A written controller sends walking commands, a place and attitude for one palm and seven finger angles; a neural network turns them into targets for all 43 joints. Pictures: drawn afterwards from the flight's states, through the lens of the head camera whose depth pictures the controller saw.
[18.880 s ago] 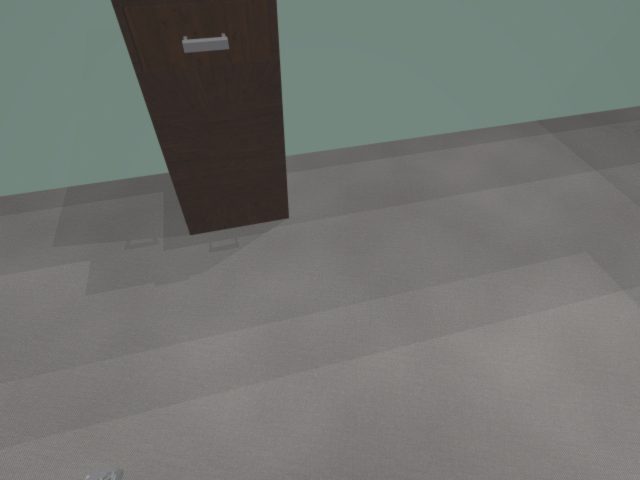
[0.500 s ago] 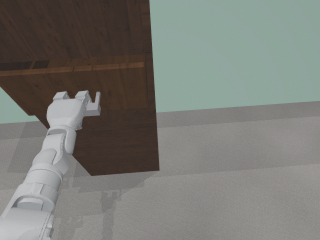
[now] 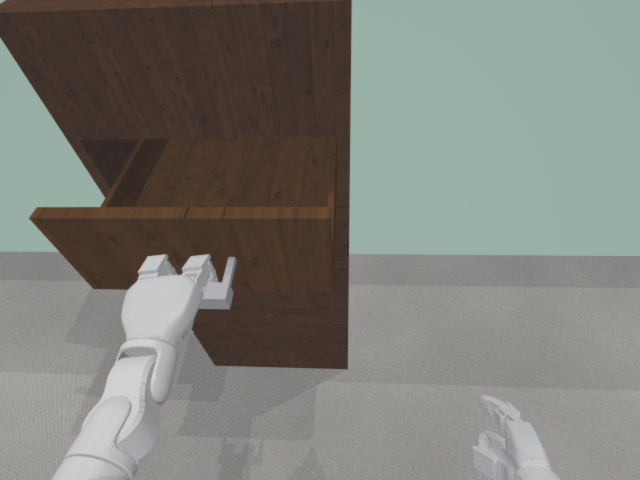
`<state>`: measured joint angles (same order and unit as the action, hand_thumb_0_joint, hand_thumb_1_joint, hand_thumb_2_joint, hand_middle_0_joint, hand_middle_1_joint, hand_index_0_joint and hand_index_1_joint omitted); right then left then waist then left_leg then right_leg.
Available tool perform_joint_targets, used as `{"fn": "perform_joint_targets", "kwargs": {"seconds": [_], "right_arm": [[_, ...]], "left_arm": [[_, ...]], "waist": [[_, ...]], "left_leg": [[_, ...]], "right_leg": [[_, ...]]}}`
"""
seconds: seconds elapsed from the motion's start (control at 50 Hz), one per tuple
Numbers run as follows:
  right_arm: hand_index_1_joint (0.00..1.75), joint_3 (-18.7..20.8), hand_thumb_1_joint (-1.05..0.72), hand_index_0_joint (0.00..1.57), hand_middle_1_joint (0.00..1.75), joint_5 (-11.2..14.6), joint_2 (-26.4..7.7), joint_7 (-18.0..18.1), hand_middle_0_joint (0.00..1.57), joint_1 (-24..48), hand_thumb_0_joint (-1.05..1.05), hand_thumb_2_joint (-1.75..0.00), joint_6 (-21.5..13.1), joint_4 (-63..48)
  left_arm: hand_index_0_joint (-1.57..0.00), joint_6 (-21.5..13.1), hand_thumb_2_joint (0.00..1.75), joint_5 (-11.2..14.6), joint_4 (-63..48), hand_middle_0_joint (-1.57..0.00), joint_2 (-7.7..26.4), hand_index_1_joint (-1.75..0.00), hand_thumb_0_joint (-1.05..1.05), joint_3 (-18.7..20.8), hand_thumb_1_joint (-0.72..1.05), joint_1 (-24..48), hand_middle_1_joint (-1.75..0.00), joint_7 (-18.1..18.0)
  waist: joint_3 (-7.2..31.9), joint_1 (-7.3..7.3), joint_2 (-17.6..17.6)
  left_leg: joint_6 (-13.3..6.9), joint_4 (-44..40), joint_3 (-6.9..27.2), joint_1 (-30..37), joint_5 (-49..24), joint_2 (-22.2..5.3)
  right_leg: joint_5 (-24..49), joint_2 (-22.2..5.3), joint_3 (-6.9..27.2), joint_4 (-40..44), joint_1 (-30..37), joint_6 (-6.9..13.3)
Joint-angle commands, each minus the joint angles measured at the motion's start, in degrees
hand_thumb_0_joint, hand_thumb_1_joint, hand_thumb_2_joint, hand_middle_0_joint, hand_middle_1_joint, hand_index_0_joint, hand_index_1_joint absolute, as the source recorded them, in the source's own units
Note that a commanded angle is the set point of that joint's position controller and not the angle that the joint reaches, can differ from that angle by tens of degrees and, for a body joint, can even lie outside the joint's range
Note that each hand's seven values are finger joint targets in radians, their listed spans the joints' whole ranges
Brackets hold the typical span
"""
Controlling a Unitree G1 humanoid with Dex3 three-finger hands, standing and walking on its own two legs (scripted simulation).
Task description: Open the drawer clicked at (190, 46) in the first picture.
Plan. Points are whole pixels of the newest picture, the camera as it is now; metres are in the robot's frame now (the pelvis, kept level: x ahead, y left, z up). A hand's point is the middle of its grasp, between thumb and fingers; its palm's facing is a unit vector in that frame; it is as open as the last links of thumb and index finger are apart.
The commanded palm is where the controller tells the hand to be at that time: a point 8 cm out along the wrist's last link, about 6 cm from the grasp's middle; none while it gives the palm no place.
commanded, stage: pull the drawer open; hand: left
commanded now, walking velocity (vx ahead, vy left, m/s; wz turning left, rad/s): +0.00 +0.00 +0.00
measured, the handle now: (188, 279) +0.36 +0.21 +0.05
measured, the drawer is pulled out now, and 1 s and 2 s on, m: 0.16 0.30 0.30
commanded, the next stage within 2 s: open the thumb to release the handle in 0.84 s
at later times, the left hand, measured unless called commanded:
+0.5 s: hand (157, 406) +0.20 +0.21 +0.02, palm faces +0.00 -0.11 -0.99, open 5.9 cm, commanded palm +0.15 +0.22 +0.08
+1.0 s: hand (145, 440) +0.16 +0.21 +0.02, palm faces +0.04 -0.08 -1.00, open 5.9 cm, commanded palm +0.14 +0.22 +0.08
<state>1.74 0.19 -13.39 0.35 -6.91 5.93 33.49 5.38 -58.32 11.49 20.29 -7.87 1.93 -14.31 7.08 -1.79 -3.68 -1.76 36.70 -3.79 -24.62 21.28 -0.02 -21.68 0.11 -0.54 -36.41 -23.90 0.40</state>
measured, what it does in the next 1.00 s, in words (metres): stands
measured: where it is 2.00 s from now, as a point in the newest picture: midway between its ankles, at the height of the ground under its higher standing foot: outside the picture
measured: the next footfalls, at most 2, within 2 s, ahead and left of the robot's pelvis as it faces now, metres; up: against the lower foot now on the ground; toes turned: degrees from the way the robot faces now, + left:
none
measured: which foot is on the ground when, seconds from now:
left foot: down 0.00-1.00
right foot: down 0.00-1.00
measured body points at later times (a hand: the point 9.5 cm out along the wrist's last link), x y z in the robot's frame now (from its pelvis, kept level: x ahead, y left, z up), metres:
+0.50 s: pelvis -0.01 -0.01 +0.00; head +0.02 -0.05 +0.44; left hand +0.19 +0.21 +0.08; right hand +0.20 -0.24 -0.11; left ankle -0.04 +0.10 -0.72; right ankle -0.04 -0.12 -0.72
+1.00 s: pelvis -0.02 -0.02 -0.01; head +0.00 -0.05 +0.43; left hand +0.16 +0.21 +0.08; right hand +0.19 -0.23 -0.11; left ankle -0.04 +0.10 -0.72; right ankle -0.04 -0.12 -0.72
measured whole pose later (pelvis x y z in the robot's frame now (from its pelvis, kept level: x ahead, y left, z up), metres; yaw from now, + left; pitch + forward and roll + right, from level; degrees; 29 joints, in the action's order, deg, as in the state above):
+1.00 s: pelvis -0.02 -0.02 -0.01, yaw +0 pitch +7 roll +1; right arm 0.3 -2.1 -13.3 -0.2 -7.0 4.6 33.0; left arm 1.3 -58.0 -12.6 22.8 -4.1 -29.5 -20.7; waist 6.1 -3.6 -4.1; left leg -0.6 44.2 -3.5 -27.4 23.6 -0.9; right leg -24.8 0.8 -0.8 -45.2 -27.4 1.7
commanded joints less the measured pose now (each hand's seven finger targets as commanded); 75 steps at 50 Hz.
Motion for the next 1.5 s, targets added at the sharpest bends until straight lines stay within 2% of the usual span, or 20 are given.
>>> {"fn": "perform_joint_targets", "kwargs": {"seconds": [0.0,0.04,0.1,0.16,0.22,0.3,0.38,0.62,0.66,0.72,0.8,0.86,0.9,0.92,0.94,1.12,1.32,1.4,1.42,1.48], "right_arm": [[0.3,1.75,-0.9,0.2,0.3,-0.48,-6.48,-0.18,0.2,3.95,0.0,-0.9,-2.63,-7.61],[0.3,1.54,-0.9,0.2,0.3,-0.68,-5.98,-0.4,0.2,4.79,0.0,-0.9,-2.9,-7.91],[0.3,1.33,-0.9,0.2,0.3,-0.99,-6.11,-0.18,0.2,5.81,0.0,-0.9,-3.12,-7.72],[0.3,1.12,-0.9,0.2,0.3,-1.24,-5.66,-0.26,0.2,6.45,0.0,-0.9,-3.67,-7.87],[0.3,0.88,-0.9,0.2,0.3,-1.36,-5.51,-0.17,0.2,7.26,0.0,-0.9,-4.13,-7.94],[0.3,0.96,-0.9,0.2,0.3,-1.57,-5.48,-0.29,0.2,8.18,0.0,-0.9,-4.43,-8.3],[0.3,0.87,-0.9,0.2,0.3,-1.67,-5.39,-0.72,0.2,8.58,0.0,-0.9,-4.49,-8.6],[0.3,0.62,-0.9,0.2,0.3,-2.06,-5.78,-2.07,0.2,8.49,0.0,-0.9,-4.53,-11.0],[0.3,0.75,-0.9,0.2,0.3,-2.22,-5.87,-2.19,0.2,8.46,0.0,-0.9,-4.17,-10.72],[0.3,0.78,-0.9,0.2,0.3,-2.44,-5.76,-1.89,0.2,8.39,0.0,-0.9,-4.11,-10.87],[0.3,0.71,-0.9,0.2,0.3,-2.27,-5.65,-1.68,0.2,8.29,0.0,-0.9,-4.13,-11.03],[0.3,0.43,-0.9,0.2,0.3,-2.05,-5.4,-1.27,0.2,8.5,0.0,-0.9,-4.26,-10.82],[0.3,0.41,-0.9,0.2,0.3,-2.19,-5.56,-0.93,0.2,8.65,0.0,-0.9,-4.2,-10.89],[0.3,0.22,-0.9,0.2,0.3,-2.27,-5.76,-0.27,0.2,8.57,0.0,-0.9,-3.87,-9.13],[0.3,0.56,-0.9,0.2,0.3,-2.47,-5.16,0.16,0.2,8.16,0.0,-0.9,-4.15,-9.41],[0.3,0.09,-0.9,0.2,0.3,-1.95,-4.86,1.04,0.2,9.34,0.0,-0.9,-4.58,-8.22],[0.3,0.22,-0.9,0.2,0.3,-2.12,-4.79,1.4,0.2,9.52,0.0,-0.9,-4.79,-7.68],[0.3,0.33,-0.9,0.2,0.3,-2.07,-4.94,1.66,0.2,9.64,0.0,-0.9,-4.74,-7.45],[0.3,0.25,-0.9,0.2,0.3,-2.05,-4.71,1.61,0.2,9.98,0.0,-0.9,-4.75,-7.53],[0.3,0.33,-0.9,0.2,0.3,-2.02,-4.7,1.7,0.2,10.03,0.0,-0.9,-4.84,-7.43]], "left_arm": [[-0.4,-0.66,0.9,0.81,-17.06,-0.4,8.38,-1.35,0.0,7.37,0.9,-2.06,-1.35,-2.46],[-0.4,-0.76,0.9,0.58,-19.9,-0.4,7.29,-1.35,0.0,6.72,0.9,-4.48,-1.35,-2.81],[-0.4,-0.87,0.9,0.08,-21.77,-0.4,9.72,-1.35,0.0,9.05,0.9,-7.07,-1.35,-3.6],[-0.4,-1.21,0.9,0.35,-24.8,-0.4,8.35,-1.35,0.0,8.29,0.9,-11.08,-1.35,-4.21],[-0.4,-1.72,0.9,0.91,-26.82,-0.4,9.61,-1.35,0.0,10.49,0.9,-17.54,-1.35,-4.81],[-0.4,-2.5,0.9,1.21,-30.24,-0.4,10.27,-1.35,0.0,12.19,0.9,-23.75,-1.35,-5.63],[-0.4,-2.96,0.9,1.29,-31.63,-0.4,9.66,-1.35,0.0,12.18,0.9,-28.21,-1.35,-6.31],[-0.4,-4.22,0.9,2.11,-39.19,-0.4,9.81,-1.35,0.0,13.66,0.9,-43.88,-1.35,-9.19],[-0.4,-4.12,0.9,1.71,-38.76,-0.4,9.48,-1.35,0.0,13.16,0.9,-41.12,-1.35,-9.51],[-0.4,-3.79,0.9,1.09,-38.45,-0.4,10.27,-1.35,0.0,13.77,0.9,-37.19,-1.35,-10.08],[-0.4,-3.2,0.9,0.95,-38.45,-0.4,9.98,-1.35,0.0,13.22,0.9,-37.16,-1.35,-9.85],[-0.4,-2.69,0.9,1.42,-36.85,-0.4,9.72,-1.35,0.0,12.76,0.9,-36.86,-1.35,-9.12],[-0.4,-2.75,0.9,1.32,-37.87,-0.4,10.42,-1.35,0.0,13.08,0.9,-35.01,-1.35,-8.97],[-0.4,-2.98,0.9,0.37,-35.81,-0.4,12.69,-1.35,0.0,14.26,0.9,-23.49,-1.35,-9.25],[-0.4,-3.19,0.87,0.23,-34.34,-0.4,11.93,-1.34,0.0,14.85,0.83,-25.82,-1.34,-9.38],[-0.35,-3.71,0.6,0.69,-31.24,-0.35,11.64,-1.27,0.0,13.62,0.2,-26.34,-1.27,-7.64],[-0.3,-4.63,0.3,0.24,-29.85,-0.3,10.98,-1.2,0.0,12.35,-0.5,-21.29,-1.2,-7.04],[-0.3,-4.69,0.3,0.24,-29.02,-0.3,12.25,-1.2,0.0,13.48,-0.5,-21.34,-1.2,-7.01],[-0.3,-4.64,0.3,0.02,-29.03,-0.3,10.71,-1.2,0.0,11.93,-0.5,-21.24,-1.2,-6.9],[-0.3,-4.65,0.3,0.06,-28.87,-0.3,11.31,-1.2,0.0,12.36,-0.5,-21.04,-1.2,-6.78]], "waist": [[13.5,-2.28,4.07],[12.31,-2.49,2.28],[11.88,-2.59,2.94],[11.73,-2.73,2.61],[11.85,-3.34,4.41],[11.56,-4.05,3.44],[8.63,-3.75,3.4],[9.26,-4.78,2.62],[6.49,-3.53,3.32],[6.76,-3.43,1.87],[8.3,-3.59,0.92],[6.43,-3.46,3.48],[7.1,-3.35,2.84],[5.43,-1.29,3.73],[6.46,-2.91,3.04],[6.01,-3.63,3.87],[5.38,-3.18,3.7],[5.69,-3.47,4.9],[5.26,-3.5,3.86],[5.14,-3.78,3.5]], "left_leg": [[0.3,-0.8,2.83,11.32,-37.87,0.1],[0.35,-0.88,2.83,11.23,-36.42,0.23],[0.46,-0.74,2.48,10.44,-33.58,0.59],[0.37,-0.51,2.37,10.3,-31.99,0.91],[0.46,-0.31,2.13,9.07,-30.86,1.21],[0.57,-0.11,2.12,8.55,-30.24,1.24],[0.47,0.22,2.25,6.84,-26.96,1.31],[0.51,3.0,2.49,5.26,-25.35,0.79],[0.47,3.49,2.87,4.23,-22.81,0.89],[0.58,3.44,3.09,4.47,-18.48,1.01],[0.7,3.77,3.23,4.79,-20.14,1.01],[0.38,3.38,3.17,3.64,-17.86,1.08],[0.48,3.15,3.25,4.04,-18.13,1.07],[0.47,3.37,3.57,3.8,-15.28,1.4],[0.36,2.89,3.34,4.09,-14.7,1.4],[0.38,1.23,2.87,4.2,-14.84,1.94],[0.3,0.18,2.78,4.96,-12.28,2.0],[0.34,-0.14,2.69,4.69,-12.63,2.18],[0.31,-0.16,2.57,4.86,-12.46,2.16],[0.29,-0.37,2.56,4.89,-12.32,2.2]], "right_leg": [[31.36,1.87,-1.11,0.86,7.63,1.45],[30.53,1.8,-1.2,0.74,6.81,1.44],[30.4,1.85,-0.49,0.87,7.31,1.51],[31.21,1.62,-0.29,0.67,7.27,1.38],[34.57,1.23,0.42,0.27,8.93,1.12],[34.74,1.22,1.19,-0.03,8.96,1.26],[31.38,1.31,1.09,-0.35,6.57,1.19],[27.23,1.18,2.24,-2.45,3.29,1.31],[24.02,1.53,2.03,-2.58,0.24,1.35],[17.93,1.66,2.12,-2.29,-1.76,1.73],[19.29,1.81,2.15,-2.74,-0.85,1.98],[18.86,1.65,1.44,-2.31,-0.62,1.53],[19.21,1.68,1.93,-2.04,0.07,1.68],[17.27,1.57,2.22,-1.7,-2.71,1.57],[16.77,1.51,1.57,-1.46,-1.17,1.6],[19.0,1.03,2.16,0.42,2.09,1.39],[14.14,1.05,1.89,2.13,1.06,1.32],[15.46,1.04,2.32,2.51,2.46,1.39],[15.24,0.91,2.02,2.39,1.82,1.3],[15.19,0.93,2.12,2.65,2.14,1.33]]}}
